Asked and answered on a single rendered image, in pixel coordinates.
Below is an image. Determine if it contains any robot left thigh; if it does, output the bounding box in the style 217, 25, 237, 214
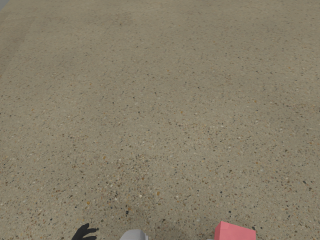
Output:
120, 229, 149, 240

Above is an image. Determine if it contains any carton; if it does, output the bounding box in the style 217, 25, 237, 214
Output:
214, 221, 256, 240

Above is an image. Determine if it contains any left robot hand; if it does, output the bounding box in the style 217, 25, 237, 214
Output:
71, 223, 97, 240

